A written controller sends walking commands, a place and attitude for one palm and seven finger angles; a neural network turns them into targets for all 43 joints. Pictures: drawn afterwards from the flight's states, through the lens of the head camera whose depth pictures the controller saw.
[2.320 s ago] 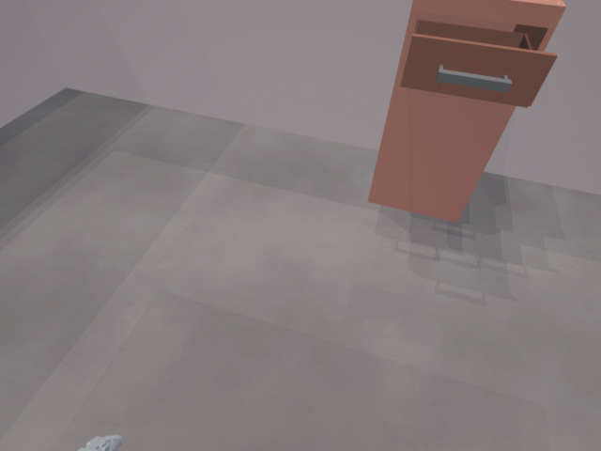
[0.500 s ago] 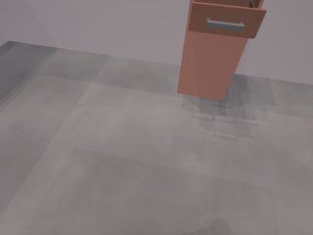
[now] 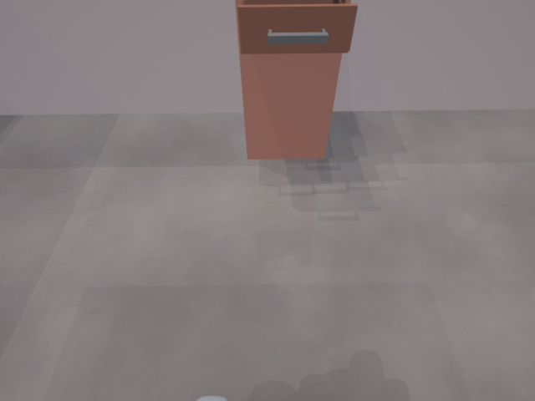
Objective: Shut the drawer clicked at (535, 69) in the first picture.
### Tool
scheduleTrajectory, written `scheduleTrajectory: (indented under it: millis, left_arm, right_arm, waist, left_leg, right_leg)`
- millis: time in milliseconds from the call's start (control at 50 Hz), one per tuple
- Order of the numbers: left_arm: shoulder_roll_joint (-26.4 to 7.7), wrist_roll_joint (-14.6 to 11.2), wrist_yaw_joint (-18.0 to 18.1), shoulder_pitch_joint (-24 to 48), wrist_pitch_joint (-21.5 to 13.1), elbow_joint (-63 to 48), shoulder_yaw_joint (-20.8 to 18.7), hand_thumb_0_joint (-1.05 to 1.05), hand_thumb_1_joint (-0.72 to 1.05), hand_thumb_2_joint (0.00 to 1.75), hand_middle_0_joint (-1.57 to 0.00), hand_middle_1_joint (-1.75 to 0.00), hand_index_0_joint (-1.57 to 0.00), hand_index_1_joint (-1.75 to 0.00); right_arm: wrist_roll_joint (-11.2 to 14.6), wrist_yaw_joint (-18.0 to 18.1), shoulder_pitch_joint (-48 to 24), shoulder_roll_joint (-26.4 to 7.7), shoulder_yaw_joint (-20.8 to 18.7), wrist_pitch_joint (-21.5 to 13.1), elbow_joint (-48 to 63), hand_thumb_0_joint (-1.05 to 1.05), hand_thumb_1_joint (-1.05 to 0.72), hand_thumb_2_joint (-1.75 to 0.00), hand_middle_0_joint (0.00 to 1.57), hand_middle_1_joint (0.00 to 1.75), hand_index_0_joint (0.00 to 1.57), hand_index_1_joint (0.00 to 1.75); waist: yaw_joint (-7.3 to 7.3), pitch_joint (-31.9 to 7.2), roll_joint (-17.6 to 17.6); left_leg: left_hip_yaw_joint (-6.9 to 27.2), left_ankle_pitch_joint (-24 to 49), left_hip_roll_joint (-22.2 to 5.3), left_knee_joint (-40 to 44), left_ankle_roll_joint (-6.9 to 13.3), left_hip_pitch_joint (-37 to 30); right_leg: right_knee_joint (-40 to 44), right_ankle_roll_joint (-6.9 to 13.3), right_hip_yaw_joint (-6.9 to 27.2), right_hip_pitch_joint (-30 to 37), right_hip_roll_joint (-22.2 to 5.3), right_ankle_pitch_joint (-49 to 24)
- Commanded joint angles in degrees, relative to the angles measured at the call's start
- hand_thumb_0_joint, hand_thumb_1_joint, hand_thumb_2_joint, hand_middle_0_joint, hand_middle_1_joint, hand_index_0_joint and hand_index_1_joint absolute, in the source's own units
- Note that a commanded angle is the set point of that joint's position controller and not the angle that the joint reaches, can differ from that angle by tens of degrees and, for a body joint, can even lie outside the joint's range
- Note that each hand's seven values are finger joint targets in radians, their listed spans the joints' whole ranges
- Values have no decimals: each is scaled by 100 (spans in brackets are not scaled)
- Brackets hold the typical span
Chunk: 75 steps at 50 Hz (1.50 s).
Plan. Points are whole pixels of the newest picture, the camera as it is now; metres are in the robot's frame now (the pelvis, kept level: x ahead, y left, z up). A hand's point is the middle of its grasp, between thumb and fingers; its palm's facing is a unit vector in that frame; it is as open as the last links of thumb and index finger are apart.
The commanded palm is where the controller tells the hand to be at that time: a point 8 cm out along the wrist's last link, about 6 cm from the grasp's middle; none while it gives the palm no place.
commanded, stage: walk to a spot facing it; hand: left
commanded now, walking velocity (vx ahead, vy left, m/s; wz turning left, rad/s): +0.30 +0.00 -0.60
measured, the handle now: (297, 34) +1.19 +0.01 +0.01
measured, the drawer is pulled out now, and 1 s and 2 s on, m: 0.21 0.21 0.21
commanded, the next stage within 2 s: turn to face it in 1.50 s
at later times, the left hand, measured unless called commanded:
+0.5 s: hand (175, 336) +0.25 +0.21 -0.18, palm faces -0.30 -0.94 -0.16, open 7.4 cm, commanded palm none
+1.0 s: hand (257, 253) +0.45 +0.07 -0.17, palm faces -0.46 -0.86 -0.22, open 7.2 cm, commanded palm none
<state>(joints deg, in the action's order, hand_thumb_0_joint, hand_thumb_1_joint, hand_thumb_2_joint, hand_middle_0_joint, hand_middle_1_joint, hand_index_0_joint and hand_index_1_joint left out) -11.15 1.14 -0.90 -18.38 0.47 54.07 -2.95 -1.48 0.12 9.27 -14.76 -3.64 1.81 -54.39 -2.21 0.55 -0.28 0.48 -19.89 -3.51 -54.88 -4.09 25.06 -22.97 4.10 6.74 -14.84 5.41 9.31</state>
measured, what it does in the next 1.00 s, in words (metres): walks ahead, turning right: left foot, then right foot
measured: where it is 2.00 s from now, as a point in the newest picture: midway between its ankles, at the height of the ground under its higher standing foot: (351, 304)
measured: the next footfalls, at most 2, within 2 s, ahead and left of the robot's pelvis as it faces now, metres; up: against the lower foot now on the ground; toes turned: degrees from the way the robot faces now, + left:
left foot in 0.18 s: +0.06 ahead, +0.16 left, +0.00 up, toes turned -6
right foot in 0.68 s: +0.28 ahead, -0.16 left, +0.00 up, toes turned -33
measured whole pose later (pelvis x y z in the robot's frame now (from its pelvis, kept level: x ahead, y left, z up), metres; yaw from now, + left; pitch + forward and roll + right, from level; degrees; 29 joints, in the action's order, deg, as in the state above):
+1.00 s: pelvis +0.31 -0.08 -0.01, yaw -30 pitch +0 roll -2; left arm -12.4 1.1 -0.3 -14.5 -2.9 58.8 -3.3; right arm -1.6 -0.6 12.1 -9.3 -2.5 -1.9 -55.0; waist 1.3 0.5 -0.8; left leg -3.7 -11.7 -10.5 -53.5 -3.2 33.5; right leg -24.3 4.1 -4.5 -9.0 4.0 15.3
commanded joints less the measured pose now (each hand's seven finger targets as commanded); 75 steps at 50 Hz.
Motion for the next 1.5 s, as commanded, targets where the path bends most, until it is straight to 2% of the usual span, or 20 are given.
scheduleTrajectory:
  millis: [0,100,120,140,180,300,520,600,640,660,680,740,820,1040,1080,1100,1140,1220,1280,1480]
  left_arm:
    - [-1282,42,81,-197,-150,-333,-327,0,90,90,-20,-30,-20,-30]
    - [-1289,10,56,422,-84,-520,-362,0,90,90,-20,-30,-20,-30]
    - [-1031,-11,32,529,-90,-616,-306,0,90,90,-20,-30,-20,-30]
    - [-663,-71,-41,464,-87,-697,-239,0,90,90,-20,-30,-20,-30]
    - [-885,47,-112,935,-153,-946,-345,0,90,90,-20,-30,-20,-30]
    - [-520,107,-267,441,35,-471,-309,0,90,90,-20,-30,-20,-30]
    - [-159,47,-321,2171,-20,-848,-45,0,90,90,-20,-30,-20,-30]
    - [-411,61,-225,1157,-142,-466,-110,0,90,90,-20,-30,-20,-30]
    - [-1080,101,-139,-527,-283,59,-317,0,90,90,-20,-30,-20,-30]
    - [-1698,46,-20,-1097,-325,189,-435,0,90,90,-20,-30,-20,-30]
    - [-1911,-97,54,-1077,-247,172,-484,0,90,90,-20,-30,-20,-30]
    - [-1220,-101,91,139,-290,-40,-273,0,90,90,-20,-30,-20,-30]
    - [-804,8,120,602,-432,37,-150,0,90,90,-20,-30,-20,-30]
    - [-847,10,116,-232,-473,379,-140,0,90,90,-20,-30,-20,-30]
    - [-884,-20,122,-163,-457,399,-158,0,90,90,-20,-30,-20,-30]
    - [-769,-44,107,-108,-455,361,-150,0,90,90,-20,-30,-20,-30]
    - [-391,-66,50,-93,-483,122,-72,0,90,90,-20,-30,-20,-30]
    - [-329,57,-42,319,-289,205,-188,0,90,90,-20,-30,-20,-30]
    - [-78,76,-70,-114,-101,315,-215,0,90,90,-20,-30,-20,-30]
    - [32,41,-179,1219,13,-250,-192,0,90,90,-20,-30,-20,-30]
  right_arm:
    - [33,-1,-464,-404,-77,-259,710,0,-90,-90,20,30,20,30]
    - [118,71,544,-365,-73,-419,486,0,-90,-90,20,30,20,30]
    - [123,150,1040,-632,-123,-468,342,0,-90,-90,20,30,20,30]
    - [59,187,1344,-1233,-251,-471,285,0,-90,-90,20,30,20,30]
    - [34,157,1166,-1284,-206,-447,506,0,-90,-90,20,30,20,30]
    - [60,190,1029,-395,78,-659,293,0,-90,-90,20,30,20,30]
    - [-31,225,2325,-315,89,-692,-470,0,-90,-90,20,30,20,30]
    - [23,199,2220,-601,-7,-658,-538,0,-90,-90,20,30,20,30]
    - [130,108,1944,-578,10,-647,-417,0,-90,-90,20,30,20,30]
    - [217,86,2185,-99,85,-660,-249,0,-90,-90,20,30,20,30]
    - [227,144,1603,-105,80,-665,0,0,-90,-90,20,30,20,30]
    - [83,92,1165,-116,22,-568,-74,0,-90,-90,20,30,20,30]
    - [-16,53,1684,243,56,-318,-309,0,-90,-90,20,30,20,30]
    - [0,-154,-60,178,49,-524,285,0,-90,-90,20,30,20,30]
    - [-18,-102,476,26,-13,-586,114,0,-90,-90,20,30,20,30]
    - [-44,-45,1184,-257,-80,-627,-130,0,-90,-90,20,30,20,30]
    - [-79,20,2296,-1122,-254,-593,-362,0,-90,-90,20,30,20,30]
    - [-29,78,1050,-176,-1,-628,-137,0,-90,-90,20,30,20,30]
    - [11,122,967,-22,16,-709,-191,0,-90,-90,20,30,20,30]
    - [-8,137,1479,-201,-72,-596,-385,0,-90,-90,20,30,20,30]
  waist:
    - [-119,-54,843]
    - [359,-220,872]
    - [586,-401,192]
    - [756,-417,-1586]
    - [664,454,-981]
    - [124,695,-781]
    - [650,1020,-798]
    - [154,112,-1004]
    - [-678,-1012,-419]
    - [-695,-1879,946]
    - [-715,-1978,809]
    - [-64,-280,-68]
    - [536,137,60]
    - [27,384,629]
    - [336,175,215]
    - [653,-172,-179]
    - [909,-766,-1847]
    - [411,679,-398]
    - [122,416,-686]
    - [438,832,-891]
  left_leg:
    - [-9,-276,92,882,51,433]
    - [-150,237,387,2998,242,-2084]
    - [175,60,-79,3554,326,-3284]
    - [1969,-1593,-1560,4336,629,-3883]
    - [2865,-2350,-2553,4969,1254,-2384]
    - [114,657,-1220,4549,651,-1879]
    - [-1011,3630,-1432,4048,979,-3072]
    - [-1549,6619,-1462,2395,790,-3042]
    - [-1644,4564,-1269,-78,401,-1273]
    - [-1451,-868,-252,-2148,105,659]
    - [-524,-1453,-137,-3104,232,1204]
    - [-105,-48,-745,-2641,224,1045]
    - [-289,278,-777,-1468,132,320]
    - [-686,710,-322,1772,184,133]
    - [-887,893,-92,2485,236,-1060]
    - [-574,997,-306,2803,367,-2295]
    - [2251,655,-2654,3961,1268,-3627]
    - [789,-64,-2063,4498,910,-1520]
    - [-496,1041,-1644,4358,704,-1478]
    - [-1713,3082,-1640,4005,908,-2293]
  right_leg:
    - [1155,773,2260,488,-1492,1922]
    - [442,400,1861,-1026,-929,1758]
    - [-274,138,1474,-1860,-532,1858]
    - [-1825,-168,501,-3034,160,2356]
    - [-3415,-446,-128,-3168,-508,1872]
    - [-4759,-592,-478,-2903,-755,81]
    - [-2317,-390,-1467,-2935,-861,139]
    - [-1419,46,-1886,-798,-251,470]
    - [-811,416,-1128,2351,-830,-275]
    - [-590,1189,1716,3911,-2690,-965]
    - [64,1518,2713,3738,-3122,-1273]
    - [663,982,1335,1095,-2547,-389]
    - [961,693,74,-487,-1903,-555]
    - [672,605,250,595,-1770,-696]
    - [-107,440,77,324,-1582,-1094]
    - [-1205,247,-175,-232,-1258,-1279]
    - [-4318,-173,-917,-2120,-350,2282]
    - [-5040,-243,-552,-2245,-1142,964]
    - [-4924,-386,-695,-2062,-1162,332]
    - [-2416,-547,-1432,-2377,-1156,-49]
